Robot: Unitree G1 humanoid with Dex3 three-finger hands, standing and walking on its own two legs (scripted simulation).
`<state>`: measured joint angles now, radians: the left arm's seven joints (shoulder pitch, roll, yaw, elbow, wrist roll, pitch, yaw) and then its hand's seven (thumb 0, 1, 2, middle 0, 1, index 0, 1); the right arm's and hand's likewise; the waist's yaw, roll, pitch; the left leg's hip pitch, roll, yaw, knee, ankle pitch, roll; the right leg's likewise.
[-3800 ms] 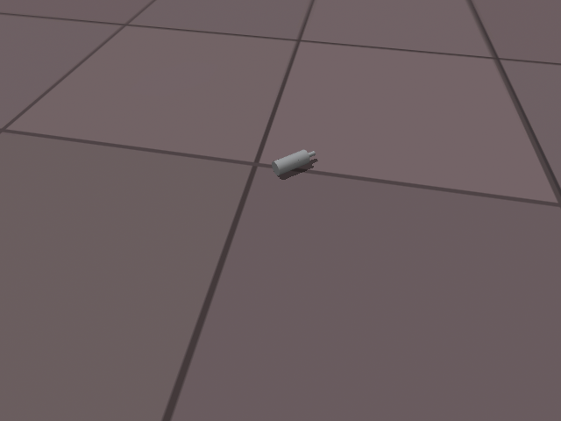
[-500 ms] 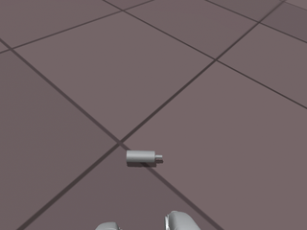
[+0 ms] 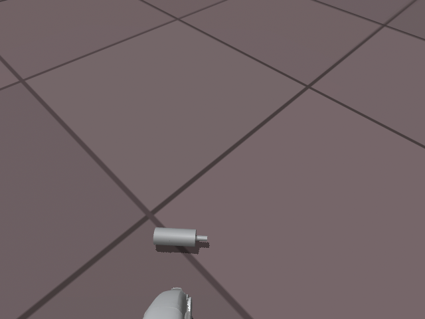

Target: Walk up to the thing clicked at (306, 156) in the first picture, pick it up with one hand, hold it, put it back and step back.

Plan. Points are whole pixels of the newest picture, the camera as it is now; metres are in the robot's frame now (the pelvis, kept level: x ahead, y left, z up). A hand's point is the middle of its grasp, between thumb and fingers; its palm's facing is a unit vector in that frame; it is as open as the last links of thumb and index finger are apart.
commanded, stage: walk up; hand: left
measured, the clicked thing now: (181, 237) +0.52 +0.17 -0.71
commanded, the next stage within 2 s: none
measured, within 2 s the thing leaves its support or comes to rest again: neither
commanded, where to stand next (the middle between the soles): +0.13 -0.02 m, yaw +3 degrees
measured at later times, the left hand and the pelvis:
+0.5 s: hand (117, 315) +0.13 +0.20 -0.13, palm faces +0.03 -0.89 -0.46, open 7.4 cm; pelvis +0.06 -0.08 -0.01, yaw +4 degrees
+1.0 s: hand out of the picture +0.12 +0.24 -0.15, palm faces +0.07 -0.92 -0.39, open 7.4 cm; pelvis +0.08 -0.03 +0.00, yaw +5 degrees
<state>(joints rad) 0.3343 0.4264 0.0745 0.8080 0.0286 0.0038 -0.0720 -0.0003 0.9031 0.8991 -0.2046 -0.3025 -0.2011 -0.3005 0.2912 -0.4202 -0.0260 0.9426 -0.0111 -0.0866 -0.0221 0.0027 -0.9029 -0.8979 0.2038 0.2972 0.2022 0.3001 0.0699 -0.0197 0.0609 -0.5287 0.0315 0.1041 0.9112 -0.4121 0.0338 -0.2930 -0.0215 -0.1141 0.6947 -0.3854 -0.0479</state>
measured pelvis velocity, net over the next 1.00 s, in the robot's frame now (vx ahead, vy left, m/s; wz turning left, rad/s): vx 0.08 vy -0.03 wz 0.09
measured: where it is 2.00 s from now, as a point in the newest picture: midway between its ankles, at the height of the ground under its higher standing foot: outside the picture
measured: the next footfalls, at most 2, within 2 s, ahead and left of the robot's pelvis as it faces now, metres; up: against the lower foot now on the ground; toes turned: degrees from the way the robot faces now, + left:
left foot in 0.08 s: +0.14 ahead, +0.07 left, +0.00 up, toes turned +5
right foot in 0.36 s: +0.16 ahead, -0.19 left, +0.00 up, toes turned +4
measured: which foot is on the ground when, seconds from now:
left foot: up 0.00-0.06, down 0.08-0.38, up 0.40-0.66, down 0.68-1.00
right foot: down 0.00-0.10, up 0.12-0.34, down 0.36-1.00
